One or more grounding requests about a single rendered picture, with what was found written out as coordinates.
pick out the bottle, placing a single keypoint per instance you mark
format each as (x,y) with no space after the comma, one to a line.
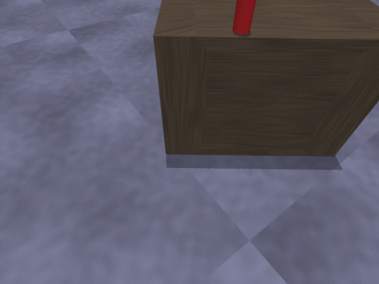
(243,16)

